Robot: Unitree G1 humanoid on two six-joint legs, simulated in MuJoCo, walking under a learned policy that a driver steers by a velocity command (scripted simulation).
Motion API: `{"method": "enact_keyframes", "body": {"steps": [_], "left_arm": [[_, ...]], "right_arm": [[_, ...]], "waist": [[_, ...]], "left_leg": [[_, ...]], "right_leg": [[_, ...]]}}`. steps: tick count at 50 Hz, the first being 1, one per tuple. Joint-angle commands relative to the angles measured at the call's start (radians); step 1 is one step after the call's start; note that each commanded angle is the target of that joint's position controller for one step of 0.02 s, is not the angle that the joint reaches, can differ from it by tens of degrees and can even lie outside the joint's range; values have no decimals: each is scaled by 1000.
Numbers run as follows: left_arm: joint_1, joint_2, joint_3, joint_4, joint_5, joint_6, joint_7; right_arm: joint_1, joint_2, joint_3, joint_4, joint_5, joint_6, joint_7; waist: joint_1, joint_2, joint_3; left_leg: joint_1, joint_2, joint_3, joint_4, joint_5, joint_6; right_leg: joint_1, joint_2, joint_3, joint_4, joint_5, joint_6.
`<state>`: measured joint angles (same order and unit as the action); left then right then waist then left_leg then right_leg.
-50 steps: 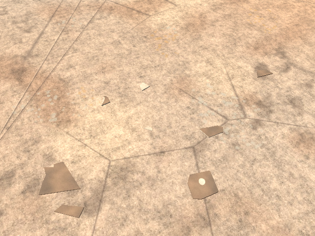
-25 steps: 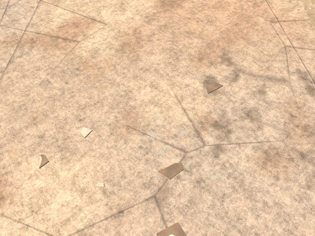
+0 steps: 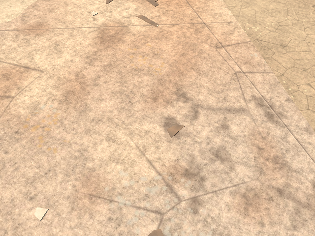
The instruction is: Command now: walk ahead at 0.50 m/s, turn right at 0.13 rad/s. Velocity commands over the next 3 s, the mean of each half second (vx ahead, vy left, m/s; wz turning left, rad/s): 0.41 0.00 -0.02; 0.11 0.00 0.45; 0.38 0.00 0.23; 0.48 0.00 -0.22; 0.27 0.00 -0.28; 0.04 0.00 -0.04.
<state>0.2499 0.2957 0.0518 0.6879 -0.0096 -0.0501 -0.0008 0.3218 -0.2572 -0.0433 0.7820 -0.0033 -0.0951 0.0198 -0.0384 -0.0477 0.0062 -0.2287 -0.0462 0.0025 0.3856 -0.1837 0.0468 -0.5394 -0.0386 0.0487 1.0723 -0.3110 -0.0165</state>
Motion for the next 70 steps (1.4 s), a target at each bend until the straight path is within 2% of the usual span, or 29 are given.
{"method": "enact_keyframes", "body": {"steps": [1,10,12,14,15,16,17,18,19,21,25,30,36,39,40,41,42,43,44,45,46,49,58,62,63,64,65,67,70], "left_arm": [[-56,37,6,-89,7,-17,-2],[-287,28,-2,-142,-11,-38,-35],[-280,46,5,-146,-10,-43,-42],[-125,94,32,-101,5,-44,-36],[13,144,51,-68,20,-44,-27],[130,238,67,-59,50,-39,-17],[154,216,61,-43,36,-28,-22],[109,148,40,-45,19,-21,-23],[39,112,28,-47,12,-21,-22],[-68,63,15,-42,16,-26,-28],[-146,79,22,-5,44,-45,-20],[-132,120,35,36,30,-10,21],[-109,159,53,69,5,39,27],[-118,165,59,75,-16,54,33],[-83,151,57,91,-17,54,34],[-64,121,49,80,11,46,31],[-95,67,28,27,45,38,25],[-155,98,35,33,41,35,16],[-171,111,40,27,11,37,12],[-153,104,42,42,4,38,16],[-163,122,48,39,12,38,19],[-192,105,47,31,2,28,8],[-224,85,28,37,-5,-36,-24],[-54,96,36,96,-2,-55,-21],[58,144,45,120,9,-59,-13],[128,258,73,148,18,-52,-16],[130,215,66,143,14,-56,-22],[68,134,39,120,7,-59,-18],[47,105,24,120,9,-52,-11]], "right_arm": [[-14,-158,-36,-45,10,-13,-9],[92,-198,-41,36,28,21,-15],[91,-213,-46,47,29,32,-20],[59,-218,-46,45,29,42,-26],[55,-191,-34,31,17,42,-30],[111,-103,-3,-7,-9,28,-30],[194,-87,6,23,-5,14,-25],[136,-182,-20,30,18,13,-20],[67,-180,-22,18,31,17,-20],[30,-154,-26,21,20,45,-32],[60,-102,-27,21,14,95,-51],[-73,-102,-30,-49,13,103,-34],[-170,-117,-46,-129,13,125,-6],[-147,-114,-54,-145,18,126,7],[-108,-143,-66,-140,15,122,2],[-39,-248,-98,-137,11,119,-17],[-20,-349,-118,-150,-10,117,-28],[-1,-256,-93,-156,-12,105,-22],[-48,-239,-86,-162,-8,93,-22],[-82,-215,-85,-159,12,88,-25],[-103,-194,-79,-160,34,91,-29],[-121,-195,-76,-177,20,93,-44],[-53,-209,-68,-139,13,69,-34],[-82,-139,-40,-137,11,70,-27],[-110,-73,-20,-152,6,65,-27],[-97,-50,-14,-202,24,48,-29],[-136,-147,-37,-205,34,35,-36],[-121,-162,-47,-178,25,24,-28],[-164,-115,-40,-184,10,15,-16]], "waist": [[8,137,1],[-57,129,51],[-33,137,47],[64,128,-43],[125,104,-156],[128,-93,-326],[111,-230,-437],[119,-118,-326],[98,-68,-206],[37,-15,-103],[-21,-67,-81],[24,-41,-68],[57,-33,-36],[30,-33,-49],[15,1,-74],[8,162,-137],[15,388,-175],[-39,222,-260],[-19,176,-213],[7,115,-189],[15,109,-155],[23,188,-94],[-17,196,-31],[82,153,-36],[121,33,-47],[100,-207,-38],[131,-169,34],[94,-94,56],[87,-75,58]], "left_leg": [[119,264,-261,-219,145,186],[184,274,-145,-194,221,137],[234,296,-149,-151,297,119],[227,245,-92,43,595,79],[131,191,-54,240,574,37],[-210,70,3,611,181,-39],[-364,-19,-96,818,-453,-70],[-416,36,-137,897,-436,-72],[-441,74,-109,876,-379,-74],[-364,131,-87,758,-279,-88],[-221,122,-73,632,-125,-120],[-246,141,-47,456,33,-108],[-269,126,2,332,-97,-71],[-175,83,51,153,-34,-26],[-66,67,33,46,122,5],[139,182,-151,24,527,73],[319,421,-503,33,843,301],[330,422,-493,25,807,340],[289,376,-402,21,737,297],[258,314,-354,2,503,239],[222,289,-353,-37,269,209],[112,230,-381,-153,-179,199],[-1,235,-388,-147,-269,174],[-147,157,-357,-10,-337,107],[-258,78,-256,219,-328,53],[-489,-31,-92,460,-365,5],[-632,19,-121,640,-410,-7],[-665,83,-118,717,-235,-2],[-597,129,-75,629,-63,-27]], "right_leg": [[-154,-58,12,-141,79,20],[-44,-8,-34,-520,314,6],[-8,2,-39,-557,255,-22],[230,49,-77,-622,269,-67],[466,-9,-31,-602,394,-105],[859,-270,303,-553,623,-229],[934,-392,565,-636,708,-335],[822,-347,453,-646,718,-302],[696,-307,299,-656,790,-267],[475,-227,146,-726,788,-216],[293,-205,-5,-813,817,-225],[355,-220,-80,-843,642,-217],[471,-279,-78,-767,539,-205],[498,-264,-110,-632,593,-145],[465,-214,-152,-528,573,-89],[304,-120,-219,-300,395,-6],[-33,63,-210,-19,-288,86],[-71,54,-12,123,-393,80],[-102,34,14,155,-327,67],[-121,10,18,100,-247,59],[-133,-7,17,26,-178,57],[-69,18,-1,-138,-48,59],[140,29,-38,-493,63,30],[416,5,-25,-622,80,-25],[523,-136,147,-708,-31,-70],[625,-309,511,-850,-303,-207],[607,-369,653,-898,-434,-272],[593,-284,491,-886,-329,-218],[528,-203,298,-922,-43,-179]]}}
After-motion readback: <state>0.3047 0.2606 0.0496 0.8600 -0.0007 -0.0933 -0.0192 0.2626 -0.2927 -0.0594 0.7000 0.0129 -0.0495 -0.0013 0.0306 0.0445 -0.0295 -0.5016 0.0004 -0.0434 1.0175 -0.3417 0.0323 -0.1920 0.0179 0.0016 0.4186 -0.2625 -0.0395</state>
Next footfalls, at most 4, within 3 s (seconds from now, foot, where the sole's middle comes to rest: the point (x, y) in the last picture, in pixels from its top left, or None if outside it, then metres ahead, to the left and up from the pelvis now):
0.30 right None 0.33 -0.15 -0.78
0.80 left None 0.38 0.09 -0.78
1.26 right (180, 232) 0.51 -0.12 -0.78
1.72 left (98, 190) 0.71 0.24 -0.78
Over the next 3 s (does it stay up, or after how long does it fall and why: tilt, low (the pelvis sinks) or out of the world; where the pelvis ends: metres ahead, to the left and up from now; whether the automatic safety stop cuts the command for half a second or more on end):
stays up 0.99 0.17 -0.01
